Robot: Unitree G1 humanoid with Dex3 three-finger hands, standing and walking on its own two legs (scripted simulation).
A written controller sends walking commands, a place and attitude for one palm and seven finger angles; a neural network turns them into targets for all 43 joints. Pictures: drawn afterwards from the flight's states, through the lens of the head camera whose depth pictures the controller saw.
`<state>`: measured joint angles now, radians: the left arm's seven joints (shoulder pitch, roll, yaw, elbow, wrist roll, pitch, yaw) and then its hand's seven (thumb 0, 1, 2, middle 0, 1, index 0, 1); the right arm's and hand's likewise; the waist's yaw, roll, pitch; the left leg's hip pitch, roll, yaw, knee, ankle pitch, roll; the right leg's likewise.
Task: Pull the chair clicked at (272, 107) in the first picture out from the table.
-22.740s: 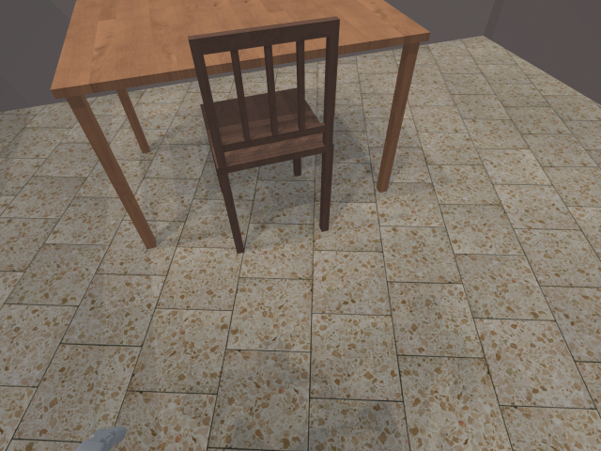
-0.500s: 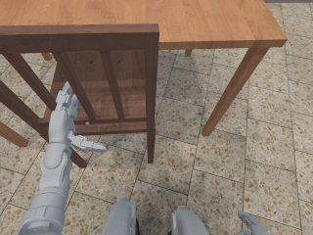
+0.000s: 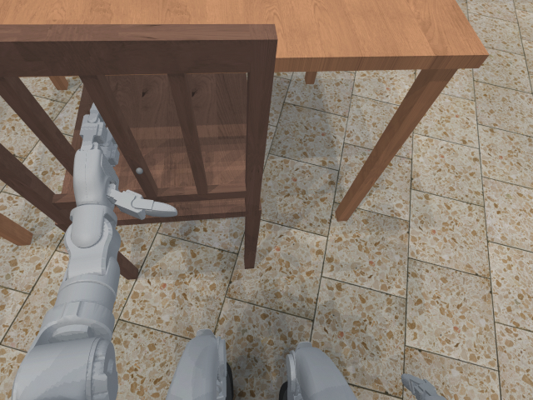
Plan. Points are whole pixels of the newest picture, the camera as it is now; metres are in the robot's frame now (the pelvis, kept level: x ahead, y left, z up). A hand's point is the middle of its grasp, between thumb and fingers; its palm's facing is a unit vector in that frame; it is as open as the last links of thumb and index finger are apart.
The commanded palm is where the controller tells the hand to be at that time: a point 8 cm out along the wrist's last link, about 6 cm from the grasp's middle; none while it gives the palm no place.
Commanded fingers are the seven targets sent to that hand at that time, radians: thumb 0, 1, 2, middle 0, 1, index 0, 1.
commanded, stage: push the fingers through the gap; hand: left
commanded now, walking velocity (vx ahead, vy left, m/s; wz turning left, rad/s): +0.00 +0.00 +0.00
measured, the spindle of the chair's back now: (128, 146) +0.48 +0.20 +0.04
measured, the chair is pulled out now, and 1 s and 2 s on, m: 0.00 0.00 0.01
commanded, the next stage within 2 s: hook a spindle and tug to test in 0.44 s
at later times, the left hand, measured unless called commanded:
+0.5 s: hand (137, 168) +0.45 +0.19 +0.03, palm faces +0.10 -0.99 -0.03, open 17.0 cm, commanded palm +0.42 +0.23 +0.03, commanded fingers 0.00 -0.50 0.30 -0.06 -0.08 -0.06 -0.08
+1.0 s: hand (143, 165) +0.46 +0.18 +0.02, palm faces +0.08 -1.00 -0.02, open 14.0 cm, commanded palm +0.43 +0.22 +0.03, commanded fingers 0.00 0.00 0.52 -0.48 -1.40 -0.48 -1.40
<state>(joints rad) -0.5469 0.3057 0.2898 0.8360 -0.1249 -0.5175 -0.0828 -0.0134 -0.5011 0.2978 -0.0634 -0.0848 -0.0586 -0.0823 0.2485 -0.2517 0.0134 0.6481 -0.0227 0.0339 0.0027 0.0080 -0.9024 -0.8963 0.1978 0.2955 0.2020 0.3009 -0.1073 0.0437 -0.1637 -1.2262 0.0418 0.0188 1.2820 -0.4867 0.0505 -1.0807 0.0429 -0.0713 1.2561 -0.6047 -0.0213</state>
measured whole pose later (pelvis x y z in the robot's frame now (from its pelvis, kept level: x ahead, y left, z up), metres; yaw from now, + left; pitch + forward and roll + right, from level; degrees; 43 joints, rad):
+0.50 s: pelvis +0.01 +0.00 +0.00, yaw +0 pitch +25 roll -4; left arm -0.56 0.32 0.29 0.88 -0.12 -0.52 -0.09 -0.01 -0.50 0.30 -0.06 -0.08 -0.06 -0.08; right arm 0.26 -0.25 0.01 0.64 -0.02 0.08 0.02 0.01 -0.90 -0.90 0.20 0.30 0.20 0.30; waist -0.11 0.04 -0.16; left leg -1.22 0.04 0.02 1.27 -0.49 0.06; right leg -1.07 0.04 -0.07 1.24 -0.60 -0.02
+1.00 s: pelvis +0.01 +0.00 +0.00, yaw +0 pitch +25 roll -4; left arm -0.60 0.32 0.29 0.90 -0.12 -0.51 -0.10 -0.01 -0.40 0.34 -0.32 -0.88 -0.31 -0.88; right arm 0.26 -0.25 0.01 0.65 -0.02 0.08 0.02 0.01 -0.90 -0.90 0.20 0.30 0.20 0.30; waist -0.11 0.04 -0.16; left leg -1.24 0.04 0.01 1.29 -0.50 0.05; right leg -1.08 0.05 -0.08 1.25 -0.61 -0.02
